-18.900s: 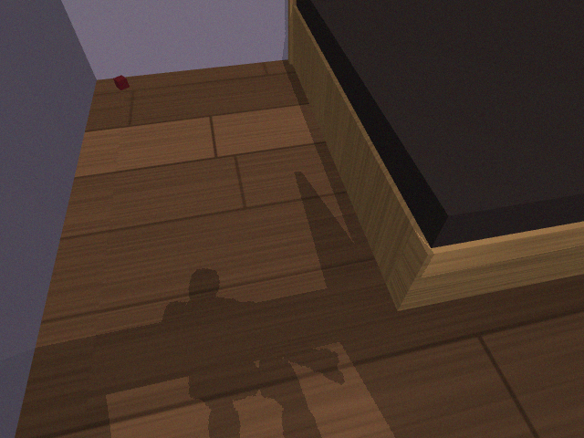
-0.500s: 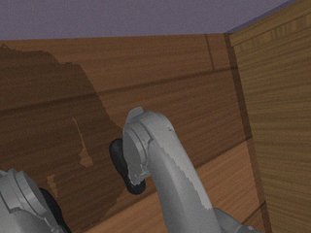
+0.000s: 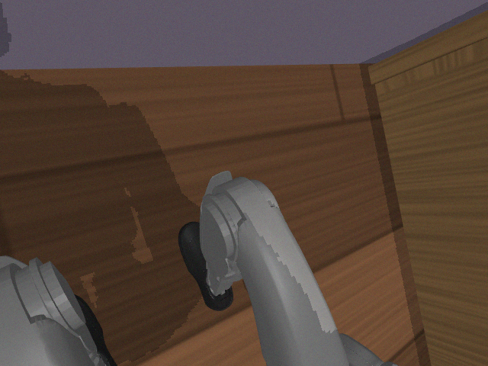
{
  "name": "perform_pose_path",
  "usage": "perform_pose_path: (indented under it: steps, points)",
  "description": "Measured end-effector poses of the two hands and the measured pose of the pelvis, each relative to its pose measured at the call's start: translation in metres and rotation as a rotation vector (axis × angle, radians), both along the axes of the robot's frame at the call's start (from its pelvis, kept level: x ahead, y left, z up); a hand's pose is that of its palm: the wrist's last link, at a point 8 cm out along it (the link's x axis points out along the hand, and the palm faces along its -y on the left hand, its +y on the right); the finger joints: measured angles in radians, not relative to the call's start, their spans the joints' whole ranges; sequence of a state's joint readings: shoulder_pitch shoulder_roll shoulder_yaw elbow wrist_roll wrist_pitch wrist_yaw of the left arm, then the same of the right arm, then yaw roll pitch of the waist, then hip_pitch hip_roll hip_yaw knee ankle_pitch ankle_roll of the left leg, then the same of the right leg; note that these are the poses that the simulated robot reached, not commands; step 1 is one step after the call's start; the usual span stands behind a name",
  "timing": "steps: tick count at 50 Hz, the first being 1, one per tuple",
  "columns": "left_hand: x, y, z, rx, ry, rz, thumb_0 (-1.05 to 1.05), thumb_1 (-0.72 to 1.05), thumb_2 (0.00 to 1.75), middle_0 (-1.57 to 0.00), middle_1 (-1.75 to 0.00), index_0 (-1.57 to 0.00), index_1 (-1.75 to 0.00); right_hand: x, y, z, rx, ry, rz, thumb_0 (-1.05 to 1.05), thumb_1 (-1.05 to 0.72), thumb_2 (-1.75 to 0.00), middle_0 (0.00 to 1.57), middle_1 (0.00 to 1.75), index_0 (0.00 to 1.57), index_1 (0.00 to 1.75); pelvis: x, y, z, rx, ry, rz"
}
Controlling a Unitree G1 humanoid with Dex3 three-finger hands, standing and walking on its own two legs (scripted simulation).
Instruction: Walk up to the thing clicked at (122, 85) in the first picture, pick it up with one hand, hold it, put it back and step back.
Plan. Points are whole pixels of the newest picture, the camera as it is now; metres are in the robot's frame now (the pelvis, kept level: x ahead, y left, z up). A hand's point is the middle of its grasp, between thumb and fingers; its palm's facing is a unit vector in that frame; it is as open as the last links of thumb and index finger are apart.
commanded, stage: settle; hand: left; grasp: from above
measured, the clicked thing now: out of the picture +0.47 +0.30 -0.28
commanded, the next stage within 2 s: lift in 0.62 s
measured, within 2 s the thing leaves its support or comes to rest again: neither
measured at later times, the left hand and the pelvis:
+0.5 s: hand out of the picture +0.45 +0.31 -0.17, palm faces -0.37 -0.23 -0.90, open 9.3 cm; pelvis +0.01 -0.01 +0.01, yaw +5 degrees
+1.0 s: hand out of the picture +0.44 +0.31 -0.10, palm faces -0.36 -0.25 -0.90, open 9.3 cm; pelvis +0.01 -0.01 +0.04, yaw +8 degrees
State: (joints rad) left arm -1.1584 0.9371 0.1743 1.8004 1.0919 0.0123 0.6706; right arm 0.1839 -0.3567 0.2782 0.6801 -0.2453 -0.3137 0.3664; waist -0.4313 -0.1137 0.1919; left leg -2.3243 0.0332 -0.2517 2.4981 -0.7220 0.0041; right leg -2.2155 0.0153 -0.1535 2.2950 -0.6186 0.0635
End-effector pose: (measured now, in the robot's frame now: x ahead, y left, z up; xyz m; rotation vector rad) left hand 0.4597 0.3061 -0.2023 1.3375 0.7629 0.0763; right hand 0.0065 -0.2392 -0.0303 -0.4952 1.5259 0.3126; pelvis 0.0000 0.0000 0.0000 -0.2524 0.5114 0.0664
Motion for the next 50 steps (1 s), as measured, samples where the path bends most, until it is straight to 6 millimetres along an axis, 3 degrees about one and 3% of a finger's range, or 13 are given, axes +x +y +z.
perform_pose_path:
  steps: [10,16,34,50]
  points:
    - [0.005,0.01,0.041,0.021,-0.05,0.006,0.01,0.01,0.62,-0.79,-0.53,-0.77,-0.55,0.014,-0.011,-0.008,0.007,-0.028,-0.053,0.0,-0.91,-0.9,0.2,0.3,0.2,0.3,0.005,-0.002,0.005,0.022,0.052,0.008]
    - [-0.002,0.012,0.066,0.034,-0.016,0.014,0.01,0.02,0.61,-0.79,-0.53,-0.77,-0.55,0.028,-0.022,-0.018,0.01,-0.08,-0.073,0.0,-0.91,-0.9,0.2,0.3,0.2,0.3,0.006,-0.004,0.007,0.045,0.073,0.019]
    - [-0.001,0.003,0.116,0.034,-0.011,-0.014,0.01,0.01,0.61,-0.79,-0.53,-0.77,-0.55,0.054,-0.036,-0.046,0.013,-0.128,-0.114,0.0,-0.9,-0.9,0.2,0.3,0.2,0.3,0.005,-0.015,0.016,0.112,0.097,0.044]
    - [-0.014,0.01,0.158,0.018,-0.014,-0.008,0.01,0.02,0.61,-0.79,-0.53,-0.77,-0.55,0.059,-0.038,-0.035,-0.027,-0.149,-0.202,0.0,-0.9,-0.9,0.2,0.3,0.2,0.3,0.006,-0.013,0.036,0.123,0.119,0.059]
